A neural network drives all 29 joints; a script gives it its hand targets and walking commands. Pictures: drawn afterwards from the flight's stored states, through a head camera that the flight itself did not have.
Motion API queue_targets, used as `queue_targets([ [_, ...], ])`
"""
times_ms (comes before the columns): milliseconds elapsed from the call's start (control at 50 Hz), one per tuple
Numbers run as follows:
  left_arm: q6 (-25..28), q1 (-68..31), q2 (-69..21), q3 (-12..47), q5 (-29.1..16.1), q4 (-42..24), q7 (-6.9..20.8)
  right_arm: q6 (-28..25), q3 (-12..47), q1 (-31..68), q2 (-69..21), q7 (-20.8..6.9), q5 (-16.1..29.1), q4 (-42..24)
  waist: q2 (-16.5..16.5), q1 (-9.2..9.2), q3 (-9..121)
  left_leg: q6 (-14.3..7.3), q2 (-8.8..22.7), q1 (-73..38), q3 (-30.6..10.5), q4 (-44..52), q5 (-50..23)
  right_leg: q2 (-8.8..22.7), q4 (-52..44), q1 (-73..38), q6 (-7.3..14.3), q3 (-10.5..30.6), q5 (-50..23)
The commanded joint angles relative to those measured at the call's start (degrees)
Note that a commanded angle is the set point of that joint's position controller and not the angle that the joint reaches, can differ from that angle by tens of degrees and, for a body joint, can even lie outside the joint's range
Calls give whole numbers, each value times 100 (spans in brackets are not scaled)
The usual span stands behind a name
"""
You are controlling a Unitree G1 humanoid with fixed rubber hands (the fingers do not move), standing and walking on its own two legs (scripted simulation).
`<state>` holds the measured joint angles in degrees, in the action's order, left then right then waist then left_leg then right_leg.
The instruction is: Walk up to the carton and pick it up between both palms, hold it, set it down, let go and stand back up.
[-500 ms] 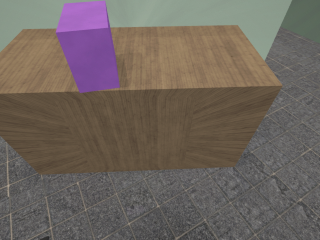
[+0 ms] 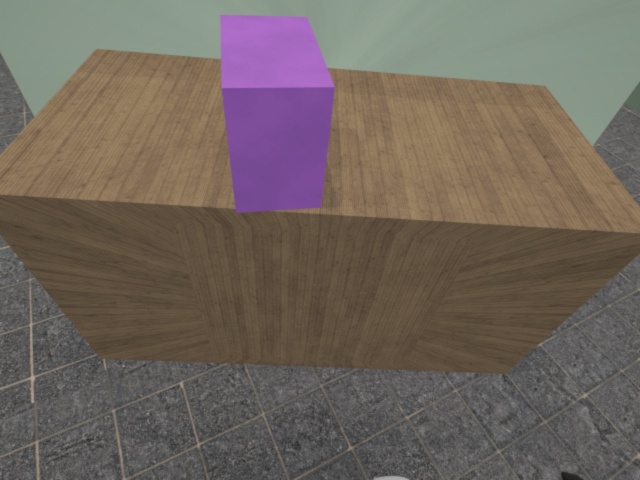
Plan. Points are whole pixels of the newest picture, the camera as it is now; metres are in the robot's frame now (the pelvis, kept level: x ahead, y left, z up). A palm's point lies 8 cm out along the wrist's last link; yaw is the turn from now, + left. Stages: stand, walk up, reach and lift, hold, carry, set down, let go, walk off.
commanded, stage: walk up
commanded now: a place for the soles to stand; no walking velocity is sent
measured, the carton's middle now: (271, 113) +0.72 +0.10 +0.07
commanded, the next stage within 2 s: none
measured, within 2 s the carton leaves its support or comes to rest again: neither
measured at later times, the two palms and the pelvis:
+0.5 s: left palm (50, 477) +0.15 +0.34 -0.11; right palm (517, 406) +0.24 -0.30 -0.11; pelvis +0.15 +0.01 -0.02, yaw +1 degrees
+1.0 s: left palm (31, 380) +0.28 +0.43 -0.13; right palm (466, 321) +0.36 -0.23 -0.06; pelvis +0.25 +0.09 -0.01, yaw +3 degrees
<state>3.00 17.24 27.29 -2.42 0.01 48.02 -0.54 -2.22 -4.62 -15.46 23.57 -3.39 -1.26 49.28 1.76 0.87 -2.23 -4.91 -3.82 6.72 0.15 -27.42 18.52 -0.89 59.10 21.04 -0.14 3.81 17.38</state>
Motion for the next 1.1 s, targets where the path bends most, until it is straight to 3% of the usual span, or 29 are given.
queue_targets([
  [0, -11, -404, 762, -239, -75, -346, -91, -4, -387, -861, 1126, 257, 67, -440, -875, -615, -513, 483, 1351, -1813, -1141, 752, -4228, 13, -883, 1934, 118, -255, -121],
  [100, -4, -645, 740, -199, -56, -476, -127, 36, -399, -883, 1135, 311, -24, -446, -483, -665, -520, 344, 1607, -2215, -1534, 573, -4451, 58, -1513, 2118, 194, -369, 244],
  [160, 61, -650, 691, -170, -17, -540, -124, 70, -396, -612, 1108, 292, -39, -485, -625, -522, -613, 261, 1524, -1762, -1378, 390, -4324, 151, -2263, 1524, 282, -654, 252],
  [200, 118, -190, 696, -227, 0, -412, -163, 68, -372, -302, 1114, 260, -53, -568, -615, -200, -447, 365, 1209, -1083, -870, -441, -5279, -113, -2971, 235, 419, -988, 293],
  [220, 183, 579, 730, -292, 13, -205, -175, 56, -335, -19, 1045, 248, -23, -696, -510, 253, -167, 456, 1009, -351, -657, -1317, -5299, -7, -3395, -877, 568, -777, -346],
  [240, 237, 1544, 1062, -440, 49, 19, -214, 20, -282, 186, 931, 231, -8, -858, -221, 764, 392, 608, 519, 737, -459, -2836, -4372, 403, -3440, -2364, 963, 186, -759],
  [260, 271, 2062, 1501, -602, 34, -5, -263, -6, -176, 84, 587, 187, 63, -1002, 976, 883, 995, 927, -351, 2350, -236, -4667, -264, 2130, -3421, -3757, 1741, 2707, -1433],
  [280, 269, 1780, 1459, -555, -42, -10, -253, 39, -215, 34, 865, 200, 27, -945, 408, 565, 783, 839, -356, 3302, -647, -4828, 1670, 2710, -3667, -3828, 2132, 3922, -1752],
  [300, 261, 1696, 1451, -583, -2, 13, -286, 66, -282, 349, 1105, 221, 32, -934, 1, 690, 566, 807, -79, 3559, -1081, -5068, 1786, 3000, -3721, -3637, 2507, 4297, -1809],
  [320, 286, 1534, 1452, -555, -12, -41, -317, 28, -277, 605, 1167, 223, 12, -953, -298, 689, 123, 840, 22, 3710, -1330, -5238, 1640, 2979, -3769, -3167, 2551, 4256, -2332],
  [340, 328, 1083, 1287, -528, 6, -110, -322, -54, -286, 612, 1231, 211, 23, -920, -695, 479, -69, 813, 181, 3652, -1470, -5370, 1268, 2709, -3675, -2768, 2283, 3468, -2957],
  [380, 385, 669, 1139, -446, -57, -291, -335, -84, -314, 415, 1039, 115, 68, -984, -438, 240, -292, 738, 207, 3220, -1258, -5183, 683, 2050, -3476, -2141, 1769, 1949, -3678],
  [460, 481, 1000, 1148, -416, -7, -409, -276, 39, -302, 724, 926, 19, 55, -1254, 88, 247, -655, 405, 407, 3312, -767, -4220, 233, 1524, -3556, -1827, 1347, 1385, -3077],
  [540, 448, 855, 1342, -507, 53, -528, -183, -5, -275, 1234, 902, -11, 60, -1452, 1011, 322, -981, 435, 970, 3162, -272, -1888, 268, 1386, -3611, -1476, 1253, 1081, -2712],
  [580, 399, 428, 1345, -508, 52, -609, -123, -92, -344, 517, 882, 16, 60, -1166, 1265, -14, -636, 310, 899, 1907, -159, -933, -107, 1313, -3066, -1021, 1070, 805, -2760],
  [600, 367, 170, 1313, -458, 9, -678, -95, -135, -420, -173, 934, 39, 50, -896, 1153, -410, -208, 232, 767, 641, 42, -284, -811, 1099, -2306, -626, 910, 536, -2759],
  [620, 340, 93, 1016, -393, 7, -737, -85, -180, -577, -1118, 1178, 115, -22, -508, 333, -878, 389, 162, 543, -527, 158, 7, -1141, 721, -685, -425, 735, 279, -2814],
  [640, 352, 452, 539, -222, -49, -799, -101, -223, -727, -1800, 1537, 192, -121, -282, -721, -1051, 935, 172, 854, -1593, -396, -286, -1355, 393, 535, 489, 483, 176, -1467],
  [660, 351, 873, 99, -73, -34, -724, -86, -231, -749, -1826, 1657, 252, -104, -253, -1622, -895, 1166, 18, 1758, -2203, -1864, -191, -580, -275, 1246, 1604, 343, 203, 1632],
  [680, 315, 1106, 363, -129, -5, -685, -96, -252, -714, -1566, 1756, 278, -7, -478, -1395, -641, 1119, -150, 2578, -1902, -3830, 800, 545, -558, 1388, 1988, 300, 457, 1581],
  [700, 246, 1005, 1033, -298, 27, -500, -123, -213, -679, -901, 1806, 224, 123, -595, -839, -504, 755, -541, 2708, -1288, -4064, 1134, 1414, -238, 1614, 1995, 302, 565, 1270],
  [720, 182, 953, 1110, -299, 64, -418, -105, -199, -673, -443, 1697, 201, 170, -669, -699, -338, 226, -521, 2743, -584, -3734, 1341, 1960, 84, 1582, 1956, 304, 433, 926],
  [740, 148, 859, 1074, -307, 29, -305, -55, -195, -642, -205, 1486, 191, 151, -707, -478, -254, -103, -227, 2407, -27, -3078, 1387, 1737, 244, 1391, 1626, 288, 393, 541],
  [800, 37, 779, 809, -360, -15, -168, 52, -273, -511, -149, 1289, 218, 117, -529, -682, -98, -869, 345, 1848, 1030, -1949, 1542, 855, 336, 774, 950, 150, 467, 2],
  [840, -1, 883, 730, -368, 6, -78, 54, -301, -467, -39, 1237, 225, 115, -458, -975, -48, -882, 311, 1626, 1063, -1483, 1558, 429, 234, 715, 728, 121, 394, -306],
  [940, -15, 574, 651, -260, 26, -192, -24, -231, -425, -113, 1143, 256, 84, -582, -1306, -211, -319, -491, 1662, -109, -766, 767, -2146, 149, -76, 923, -12, 89, 168],
  [980, 14, 347, 641, -222, 27, -358, -40, -183, -418, -223, 1202, 271, 77, -590, -1470, -337, -168, -705, 1796, -546, -866, 431, -2812, 181, -567, 993, -57, 69, 546],
  [1040, 112, -21, 686, -195, -3, -500, -64, -144, -400, -316, 1264, 320, 44, -646, -1307, -466, 131, -900, 2113, -1086, -993, -110, -4038, 345, -1412, 1031, -35, 51, 843],
  [1080, 198, 165, 575, -174, 23, -468, -61, -101, -373, -10, 1303, 323, 63, -692, -1488, -285, 213, -805, 2014, -780, -766, -371, -4134, 357, -2199, 539, 28, -168, 659],
])
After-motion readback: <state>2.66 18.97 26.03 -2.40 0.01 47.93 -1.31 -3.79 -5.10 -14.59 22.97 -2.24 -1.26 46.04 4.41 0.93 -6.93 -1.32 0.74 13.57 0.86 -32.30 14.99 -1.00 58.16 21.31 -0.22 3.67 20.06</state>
